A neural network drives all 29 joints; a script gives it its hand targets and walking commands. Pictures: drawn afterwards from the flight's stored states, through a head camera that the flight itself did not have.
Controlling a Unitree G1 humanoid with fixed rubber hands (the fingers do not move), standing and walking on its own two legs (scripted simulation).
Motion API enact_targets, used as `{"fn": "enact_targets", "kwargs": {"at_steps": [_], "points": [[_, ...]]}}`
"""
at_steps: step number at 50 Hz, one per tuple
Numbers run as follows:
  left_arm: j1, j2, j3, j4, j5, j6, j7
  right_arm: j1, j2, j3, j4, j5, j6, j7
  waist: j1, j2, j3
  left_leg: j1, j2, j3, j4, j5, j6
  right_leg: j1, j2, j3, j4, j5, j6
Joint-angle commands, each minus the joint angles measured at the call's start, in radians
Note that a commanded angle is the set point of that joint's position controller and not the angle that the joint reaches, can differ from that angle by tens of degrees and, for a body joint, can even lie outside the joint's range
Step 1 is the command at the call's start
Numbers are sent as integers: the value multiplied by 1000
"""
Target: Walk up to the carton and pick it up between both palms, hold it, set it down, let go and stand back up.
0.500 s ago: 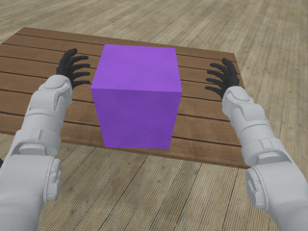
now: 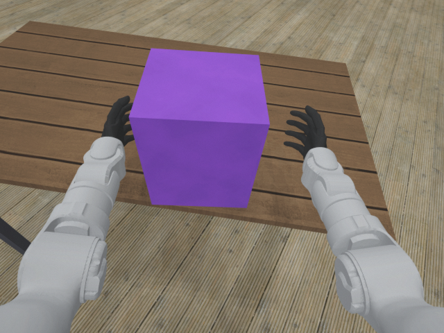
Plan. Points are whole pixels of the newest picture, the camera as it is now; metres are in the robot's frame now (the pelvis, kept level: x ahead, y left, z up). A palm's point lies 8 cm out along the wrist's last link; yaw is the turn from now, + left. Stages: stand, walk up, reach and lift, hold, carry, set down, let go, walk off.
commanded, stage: reach and lift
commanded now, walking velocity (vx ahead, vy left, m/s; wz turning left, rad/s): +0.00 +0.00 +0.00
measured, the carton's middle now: (202, 133) +0.49 +0.02 +0.07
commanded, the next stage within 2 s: none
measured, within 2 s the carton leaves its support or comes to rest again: leaves its support in 1.94 s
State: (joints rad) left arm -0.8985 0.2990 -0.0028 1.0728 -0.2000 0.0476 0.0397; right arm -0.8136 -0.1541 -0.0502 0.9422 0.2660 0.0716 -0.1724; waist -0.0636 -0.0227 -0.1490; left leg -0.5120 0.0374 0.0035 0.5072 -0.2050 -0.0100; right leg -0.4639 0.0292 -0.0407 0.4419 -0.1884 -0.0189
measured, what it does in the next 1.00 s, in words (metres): stands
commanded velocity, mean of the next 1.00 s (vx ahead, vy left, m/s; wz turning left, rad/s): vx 0.00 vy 0.00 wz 0.00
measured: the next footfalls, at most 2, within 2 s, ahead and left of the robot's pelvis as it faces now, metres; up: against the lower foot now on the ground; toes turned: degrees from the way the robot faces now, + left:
none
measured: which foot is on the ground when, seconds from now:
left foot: down 0.00-1.00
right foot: down 0.00-1.00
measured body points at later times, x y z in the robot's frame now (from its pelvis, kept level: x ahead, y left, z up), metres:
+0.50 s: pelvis +0.00 +0.00 +0.00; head +0.03 +0.03 +0.45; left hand +0.46 +0.17 +0.10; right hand +0.43 -0.16 +0.10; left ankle +0.02 +0.12 -0.74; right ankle +0.01 -0.11 -0.74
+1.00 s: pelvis +0.01 +0.01 +0.01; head +0.02 +0.03 +0.46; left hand +0.43 +0.15 +0.10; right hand +0.40 -0.15 +0.10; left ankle +0.02 +0.12 -0.74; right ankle +0.01 -0.11 -0.74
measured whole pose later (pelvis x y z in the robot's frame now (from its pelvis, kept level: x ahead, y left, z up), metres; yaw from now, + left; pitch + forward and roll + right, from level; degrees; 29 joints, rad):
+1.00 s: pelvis +0.01 +0.01 +0.01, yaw +0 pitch +2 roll -1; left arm -0.78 0.00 0.40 1.02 0.25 -0.06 0.04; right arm -0.65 0.12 -0.53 0.84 -0.33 -0.14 -0.08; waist -0.02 -0.01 -0.03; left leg -0.23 0.02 0.03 0.37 -0.18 0.01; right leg -0.18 0.01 -0.02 0.30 -0.15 0.00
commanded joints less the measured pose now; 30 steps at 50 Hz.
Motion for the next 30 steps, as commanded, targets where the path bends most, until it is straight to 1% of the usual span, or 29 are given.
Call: {"fn": "enact_targets", "kwargs": {"at_steps": [1, 2, 3, 4, 5, 6, 7, 8, 9, 10, 11, 12, 13, 14, 15, 16, 17, 19, 20, 21, 22, 23, 24, 25, 26, 27, 28, 29, 30], "points": [[-557, 127, 46, -181, 12, -81, 2, -503, -172, -25, -194, -7, -70, -6, -4, 101, -692, 407, -31, 7, 28, 382, -54, 215, -1, -5, 3, 398, 50], [-557, 126, 49, -169, 27, -83, 2, -503, -167, -23, -180, -11, -74, -7, 0, 100, -700, 392, -35, 15, 36, 377, -57, 225, -3, -4, 7, 393, 47], [-547, 115, 45, -173, 30, -86, 4, -495, -168, -18, -175, -1, -78, -5, -2, 106, -692, 395, -32, 11, 32, 386, -58, 222, 2, -5, 4, 401, 42], [-547, 117, 52, -176, 37, -89, 7, -497, -166, -15, -177, 1, -85, -8, 5, 118, -688, 393, -31, 9, 41, 404, -64, 223, 3, -4, 9, 412, 41], [-550, 105, 50, -171, 28, -91, 4, -504, -160, -14, -174, 1, -88, -5, -1, 117, -684, 409, -28, 12, 45, 411, -69, 215, 6, -6, 3, 405, 37], [-532, 102, 56, -172, 37, -89, 4, -501, -168, -13, -181, -6, -88, -7, -2, 121, -675, 405, -30, 13, 45, 393, -75, 217, 5, -5, -1, 385, 37], [-552, 103, 54, -177, 33, -93, 6, -506, -154, -15, -178, -2, -89, -10, 3, 110, -671, 397, -31, 14, 46, 399, -73, 219, 6, -6, 1, 395, 39], [-543, 96, 48, -164, 29, -93, 3, -500, -147, -14, -174, 2, -92, -9, -6, 117, -671, 390, -32, 16, 44, 406, -73, 212, 1, -4, 7, 421, 44], [-545, 90, 58, -178, 44, -97, 2, -504, -141, -8, -180, 1, -95, -8, 1, 107, -676, 382, -35, 10, 37, 399, -68, 217, 1, -3, 4, 417, 43], [-535, 88, 56, -167, 41, -97, 0, -506, -144, -10, -199, -3, -101, -8, -5, 91, -688, 387, -30, 12, 41, 405, -65, 226, 2, -3, 9, 437, 47], [-532, 84, 62, -169, 44, -98, -2, -512, -137, -12, -195, -15, -103, -9, -3, 85, -662, 366, -38, 14, 39, 403, -71, 236, 4, -4, 13, 452, 53], [-539, 80, 57, -158, 51, -99, -6, -511, -126, -13, -182, -12, -98, -7, -3, 101, -648, 362, -39, 14, 29, 391, -69, 242, -1, 4, 6, 447, 51], [-534, 77, 51, -163, 46, -100, -8, -500, -125, -16, -172, -13, -97, -5, -9, 93, -640, 376, -34, 12, 25, 380, -65, 230, 0, -1, 8, 445, 51], [-536, 76, 52, -155, 53, -102, -10, -505, -127, -19, -160, -9, -98, -5, -17, 108, -623, 383, -28, 10, 29, 386, -70, 222, -2, 1, 8, 434, 51], [-541, 56, 48, -150, 57, -100, -13, -494, -117, -26, -146, -19, -92, 0, -16, 129, -618, 391, -34, 11, 28, 368, -74, 209, -2, 1, -2, 406, 42], [-556, 49, 47, -154, 54, -100, -12, -497, -113, -37, -134, -27, -88, 4, -23, 116, -614, 397, -31, 12, 16, 344, -79, 197, 0, -6, -9, 369, 39], [-561, 45, 43, -153, 59, -103, -8, -497, -114, -53, -127, -40, -92, 6, -27, 123, -606, 410, -28, 9, 14, 319, -81, 177, 1, -11, -15, 333, 39], [-587, 23, 51, -150, 60, -117, -4, -514, -79, -62, -117, -71, -93, 10, -31, 101, -587, 407, -29, 10, 18, 327, -79, 164, 1, -10, -13, 325, 39], [-598, 10, 38, -142, 65, -127, -3, -523, -71, -70, -109, -79, -99, 13, -30, 116, -606, 407, -23, 8, 13, 335, -81, 158, 1, -12, -16, 320, 35], [-605, -10, 46, -141, 70, -136, -4, -525, -51, -73, -113, -88, -104, 19, -28, 109, -617, 409, -26, 9, 16, 341, -83, 157, 2, -14, -18, 328, 37], [-598, -28, 53, -121, 84, -141, -9, -545, -21, -72, -132, -100, -111, 26, -19, 122, -648, 401, -28, 10, 17, 332, -75, 171, -6, -7, -16, 328, 37], [-609, -53, 63, -116, 97, -151, -16, -546, 14, -84, -126, -129, -113, 34, -20, 128, -648, 378, -32, 12, 8, 305, -68, 188, -13, -5, -15, 320, 41], [-614, -86, 71, -85, 122, -159, -28, -557, 58, -97, -126, -155, -118, 43, -31, 130, -634, 357, -32, 20, 3, 296, -62, 194, -19, -6, -15, 328, 43], [-633, -102, 95, -86, 142, -176, -38, -563, 91, -118, -125, -194, -124, 51, -29, 100, -628, 346, -34, 16, -8, 291, -60, 221, -17, -8, -14, 340, 45], [-651, -165, 95, -72, 160, -193, -52, -582, 153, -123, -147, -227, -139, 65, -26, 109, -636, 344, -38, 21, -9, 297, -60, 246, -20, -7, -10, 356, 46], [-660, -210, 116, -49, 198, -207, -66, -584, 207, -139, -143, -276, -153, 76, -31, 103, -621, 349, -42, 28, -11, 301, -63, 271, -24, -5, -10, 378, 56], [-666, -280, 120, -39, 230, -222, -81, -575, 267, -161, -142, -327, -169, 90, -41, 115, -629, 374, -43, 31, -19, 305, -64, 299, -27, -11, -9, 403, 52], [-662, -342, 133, -20, 265, -235, -99, -582, 333, -177, -142, -384, -186, 103, -45, 101, -610, 371, -47, 37, -28, 311, -66, 326, -26, -15, -14, 425, 57], [-693, -479, 128, -15, 301, -250, -126, -605, 479, -166, -139, -434, -200, 129, -46, 113, -598, 389, -48, 30, -38, 327, -68, 342, -30, -11, -20, 452, 53]]}}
